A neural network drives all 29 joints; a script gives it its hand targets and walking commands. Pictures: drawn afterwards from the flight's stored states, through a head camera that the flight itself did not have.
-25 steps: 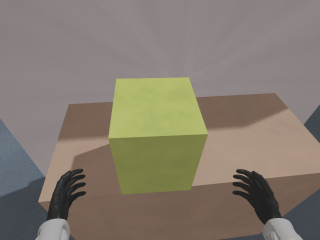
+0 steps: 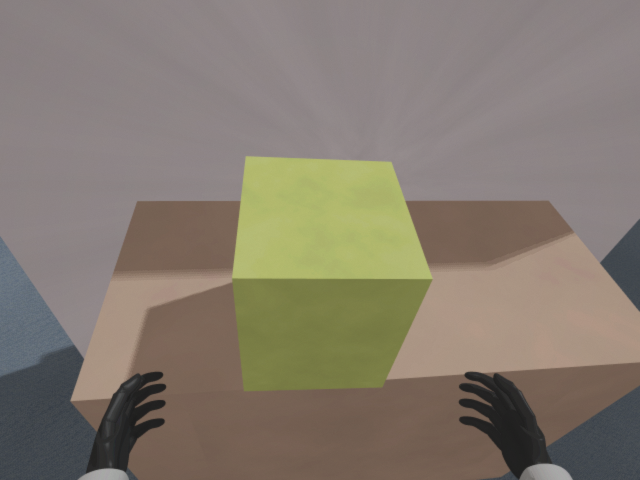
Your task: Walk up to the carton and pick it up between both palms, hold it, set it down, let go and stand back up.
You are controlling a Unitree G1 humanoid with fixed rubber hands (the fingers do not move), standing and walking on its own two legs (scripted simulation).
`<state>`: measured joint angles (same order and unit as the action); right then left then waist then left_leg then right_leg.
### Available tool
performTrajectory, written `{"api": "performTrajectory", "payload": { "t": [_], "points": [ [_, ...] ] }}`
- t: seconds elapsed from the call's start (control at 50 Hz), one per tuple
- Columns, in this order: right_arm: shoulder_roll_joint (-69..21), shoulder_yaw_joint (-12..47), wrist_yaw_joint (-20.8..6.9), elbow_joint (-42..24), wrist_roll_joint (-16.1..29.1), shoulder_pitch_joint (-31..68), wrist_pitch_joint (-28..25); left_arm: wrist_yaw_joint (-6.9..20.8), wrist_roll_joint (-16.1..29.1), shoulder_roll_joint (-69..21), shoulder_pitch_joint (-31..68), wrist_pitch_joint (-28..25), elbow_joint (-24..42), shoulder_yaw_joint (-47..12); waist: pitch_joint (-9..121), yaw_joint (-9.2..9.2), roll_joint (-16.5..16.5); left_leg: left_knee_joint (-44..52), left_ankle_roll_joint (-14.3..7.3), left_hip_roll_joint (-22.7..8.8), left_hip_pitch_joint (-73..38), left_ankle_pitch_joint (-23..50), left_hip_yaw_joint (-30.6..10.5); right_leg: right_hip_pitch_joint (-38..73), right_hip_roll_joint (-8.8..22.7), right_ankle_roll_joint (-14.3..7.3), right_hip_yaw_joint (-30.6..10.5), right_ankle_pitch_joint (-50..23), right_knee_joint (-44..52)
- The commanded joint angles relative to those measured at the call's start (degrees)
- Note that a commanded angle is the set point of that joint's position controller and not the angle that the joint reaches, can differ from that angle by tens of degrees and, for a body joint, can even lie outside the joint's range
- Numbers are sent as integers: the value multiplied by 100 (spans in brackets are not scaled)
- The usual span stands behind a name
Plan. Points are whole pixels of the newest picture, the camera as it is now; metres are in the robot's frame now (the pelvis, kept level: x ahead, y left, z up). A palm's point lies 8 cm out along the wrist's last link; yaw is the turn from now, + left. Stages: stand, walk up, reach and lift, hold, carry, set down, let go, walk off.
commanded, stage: set down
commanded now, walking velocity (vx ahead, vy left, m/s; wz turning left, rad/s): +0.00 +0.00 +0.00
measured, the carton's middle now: (317, 277) +0.39 +0.02 +0.05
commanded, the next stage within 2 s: let go in 0.84 s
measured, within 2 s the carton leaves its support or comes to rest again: neither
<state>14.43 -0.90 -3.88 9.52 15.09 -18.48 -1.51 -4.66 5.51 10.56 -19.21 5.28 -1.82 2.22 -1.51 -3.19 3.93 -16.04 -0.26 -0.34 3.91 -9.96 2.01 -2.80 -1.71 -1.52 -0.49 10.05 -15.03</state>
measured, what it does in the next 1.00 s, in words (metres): stands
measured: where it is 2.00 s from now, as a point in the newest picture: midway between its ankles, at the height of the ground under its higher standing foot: outside the picture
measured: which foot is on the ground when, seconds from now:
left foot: down 0.00-1.00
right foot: down 0.00-1.00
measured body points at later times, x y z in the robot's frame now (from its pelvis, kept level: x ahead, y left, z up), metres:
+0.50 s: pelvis +0.01 +0.01 +0.00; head +0.00 +0.02 +0.45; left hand +0.20 +0.23 -0.02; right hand +0.19 -0.22 -0.04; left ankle -0.01 +0.11 -0.75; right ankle -0.02 -0.10 -0.75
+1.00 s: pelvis -0.02 +0.00 +0.00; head -0.05 -0.01 +0.44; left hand +0.20 +0.24 -0.02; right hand +0.18 -0.21 -0.08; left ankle -0.01 +0.11 -0.75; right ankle -0.02 -0.10 -0.75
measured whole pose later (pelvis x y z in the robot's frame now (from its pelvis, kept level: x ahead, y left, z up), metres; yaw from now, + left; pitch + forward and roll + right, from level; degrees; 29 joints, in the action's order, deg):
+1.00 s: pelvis -0.02 +0.00 +0.00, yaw +1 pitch -7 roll +0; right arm 10.7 -1.2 0.3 34.6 -1.1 -10.4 -1.7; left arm 3.7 1.5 11.1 -5.0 7.2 -21.0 1.8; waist -2.9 -3.2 -1.6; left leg -20.0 -0.5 0.0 2.4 -10.8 1.1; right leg -1.1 -1.2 -1.3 0.8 11.5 -19.3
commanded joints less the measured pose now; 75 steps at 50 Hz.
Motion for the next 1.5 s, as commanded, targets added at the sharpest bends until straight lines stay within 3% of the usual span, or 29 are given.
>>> {"api": "performTrajectory", "payload": {
  "t": [0.0, 0.02, 0.04, 0.06, 0.08, 0.12, 0.16, 0.22, 0.38, 0.56, 0.6, 0.72, 0.82, 0.96, 0.98, 1.02, 1.08, 1.24, 1.26, 1.28, 1.32, 1.34, 1.36, 1.42, 1.48],
  "points": [
    [702, -500, -130, -1033, -107, 574, -502, -170, 42, 474, 821, -560, 1246, -91, 464, 92, -641, -84, 154, -51, -596, 1311, -120, -922, 117, -233, -140, -212, 322],
    [684, -469, -161, -801, -163, 384, -562, -200, 35, 417, 623, -634, 993, -157, 414, 153, -563, -91, 145, -52, -626, 1273, -115, -931, 123, -227, -141, -217, 316],
    [685, -454, -181, -828, -165, 470, -639, -238, 38, 463, 694, -717, 1053, -144, 560, 73, -550, -110, 146, -69, -593, 1328, -127, -877, 108, -236, -121, -265, 259],
    [660, -407, -216, -451, -186, 363, -656, -248, -41, 375, 537, -729, 704, -196, 369, 119, -558, -132, 157, -85, -609, 1378, -123, -893, 111, -256, -140, -299, 263],
    [709, -402, -231, -526, -166, 377, -711, -249, -43, 409, 508, -763, 779, -156, 516, 72, -442, -145, 152, -104, -655, 1499, -130, -784, 89, -243, -126, -424, 246],
    [736, -286, -225, -159, -210, 88, -755, -163, -128, 303, 94, -691, 299, -151, 480, 76, -320, -185, 159, -81, -766, 1762, -104, -639, 74, -231, -149, -745, 273],
    [794, -305, -216, -107, -235, 133, -832, -135, -132, 277, 47, -632, 290, -126, 477, 26, -343, -183, 167, -80, -740, 1855, -88, -638, 33, -242, -126, -794, 270],
    [872, -252, -194, 72, -316, 134, -846, -61, -200, 235, -16, -500, 68, -61, 378, 10, -91, -205, 151, -58, -770, 2111, -53, -525, -24, -211, -97, -1060, 288],
    [729, -234, -101, 519, -544, 182, -889, 134, -278, 279, 19, -380, -609, -57, 138, 10, -181, -157, 141, -13, -625, 1808, 23, -499, 44, -202, -92, -894, 336],
    [489, -153, 94, 1089, -953, 382, -664, 414, -381, 339, 317, -119, -1484, 7, -319, 81, -11, -46, 35, 28, -433, 1049, 83, -590, 150, -104, -100, -341, 445],
    [425, -154, 147, 1016, -1024, 526, -659, 440, -364, 336, 407, -87, -1535, -21, -400, 26, 0, -26, 26, 31, -336, 909, 109, -619, 161, -81, -85, -207, 417],
    [305, -160, 280, 1409, -1351, 837, -515, 643, -369, 337, 703, 198, -2348, -54, -559, 57, 252, -2, -34, 35, -211, 358, 157, -733, 164, -44, -17, 384, 444],
    [217, -218, 351, 1748, -1471, 1028, -365, 695, -470, 303, 936, 527, -2682, -95, -733, 93, 191, -8, -33, -9, -145, 1, 141, -824, 138, -55, 75, 874, 398],
    [147, -197, 494, 1805, -1649, 1334, -113, 844, -526, 325, 1245, 1009, -3015, -137, -880, 173, 441, -75, -92, 10, -24, -277, 240, -838, 151, 42, 101, 1145, 326],
    [475, -269, 389, 2296, -1642, 1229, -90, 760, -673, -19, 1191, 1056, -2851, -472, -901, 313, -144, -54, 61, -115, -87, -342, 80, -740, 49, -68, 258, 938, 68],
    [507, -256, 296, 2129, -1639, 1309, -102, 735, -675, 85, 1148, 1060, -2976, -301, -882, 257, 188, -24, 23, -79, 91, -274, 144, -569, 53, -43, 223, 896, 71],
    [472, -204, 304, 1992, -1642, 1352, -91, 752, -609, 148, 1179, 1048, -3015, -267, -848, 219, 416, -94, -26, -28, -68, -125, 211, -679, 84, 29, 157, 842, 162],
    [467, -145, 265, 1633, -1578, 1330, 127, 788, -558, 151, 1369, 1147, -3082, -288, -906, 208, 475, -179, -27, 20, -254, -287, 308, -1044, 200, 39, 3, 1117, 293],
    [615, -276, 351, 893, -1549, 977, 85, 810, -278, 190, 1462, 1110, -3207, -520, -1089, 60, 641, -304, 82, 182, 90, -544, 372, -1029, 201, -3, 111, 1612, 174],
    [562, -203, 400, 935, -1543, 741, 157, 805, -311, 277, 1706, 1159, -3196, -461, -1059, 173, 462, -362, 88, 170, -50, -577, 378, -1165, 326, -37, 13, 1829, 279],
    [561, -222, 441, 773, -1529, 636, 295, 777, -325, 276, 1684, 1274, -3092, -457, -1150, 153, 444, -345, 90, 154, -119, -525, 337, -1253, 307, -44, 40, 1774, 272],
    [480, -236, 408, 1675, -1684, 394, 83, 532, -414, 1418, 1676, 323, -2279, 201, -1068, 225, 238, -957, -94, -298, 858, -351, -423, -1808, 699, 53, -603, 1527, -45],
    [568, -283, 401, 1719, -1657, 175, -70, 462, -493, 1441, 1579, -33, -2291, 272, -795, 243, 417, -953, -127, -431, 803, -361, -549, -1649, 903, -41, -796, 1541, 2],
    [645, -350, 307, 1931, -1641, 239, -295, 428, -623, 1295, 1442, -472, -2282, 269, -282, 285, 224, -891, -127, -406, 1002, -335, -650, -1303, 899, -111, -880, 1462, -43],
    [708, -402, 221, 2112, -1643, 304, -347, 487, -673, 1304, 1211, -625, -2322, 241, -12, 255, -90, -830, -147, -442, 1082, -106, -747, -989, 828, -101, -732, 918, -295]
  ]
}}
